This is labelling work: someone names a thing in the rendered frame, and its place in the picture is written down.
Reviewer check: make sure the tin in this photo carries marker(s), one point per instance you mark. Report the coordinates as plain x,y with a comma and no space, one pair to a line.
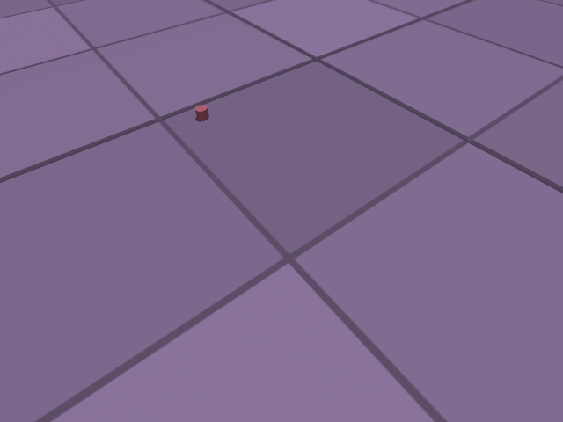
201,112

